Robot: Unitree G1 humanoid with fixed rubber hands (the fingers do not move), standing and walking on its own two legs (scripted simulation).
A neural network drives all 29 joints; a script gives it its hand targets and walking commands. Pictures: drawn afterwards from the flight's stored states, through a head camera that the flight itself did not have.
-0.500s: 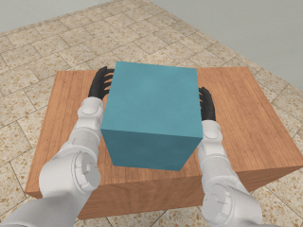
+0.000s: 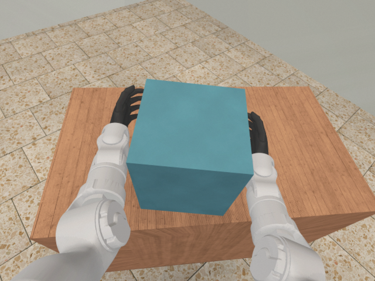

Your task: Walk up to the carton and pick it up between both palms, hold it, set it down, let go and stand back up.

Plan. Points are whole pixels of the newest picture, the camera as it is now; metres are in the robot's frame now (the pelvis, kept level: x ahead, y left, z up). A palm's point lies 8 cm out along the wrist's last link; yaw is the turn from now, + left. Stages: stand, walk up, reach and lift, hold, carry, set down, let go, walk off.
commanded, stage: reach and lift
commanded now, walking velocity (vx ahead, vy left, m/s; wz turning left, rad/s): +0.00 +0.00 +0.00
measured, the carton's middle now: (188, 153) +0.38 +0.01 +0.02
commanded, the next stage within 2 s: none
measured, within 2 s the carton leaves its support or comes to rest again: leaves its support in 0.98 s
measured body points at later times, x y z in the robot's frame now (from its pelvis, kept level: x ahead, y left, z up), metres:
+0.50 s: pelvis +0.00 +0.00 +0.00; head +0.05 +0.03 +0.45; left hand +0.44 +0.16 +0.07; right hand +0.39 -0.15 +0.05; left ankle -0.02 +0.09 -0.75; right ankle +0.00 -0.13 -0.75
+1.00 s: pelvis +0.00 +0.00 +0.00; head +0.04 +0.02 +0.45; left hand +0.43 +0.16 +0.08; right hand +0.39 -0.15 +0.05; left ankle -0.02 +0.09 -0.75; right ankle +0.00 -0.13 -0.75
